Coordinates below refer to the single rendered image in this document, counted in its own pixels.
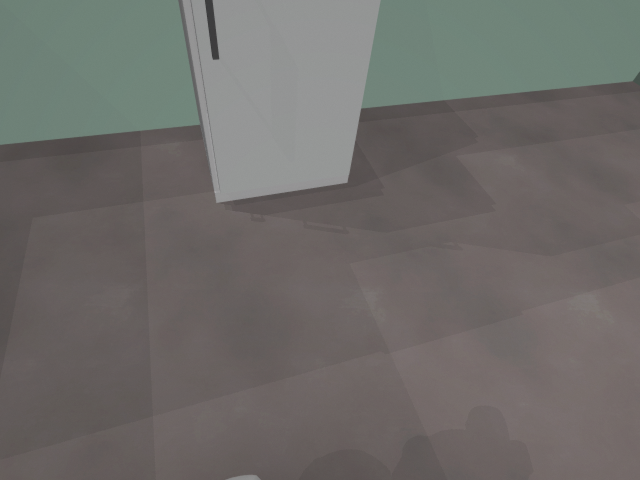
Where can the fridge door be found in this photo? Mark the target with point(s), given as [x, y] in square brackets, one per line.
[284, 98]

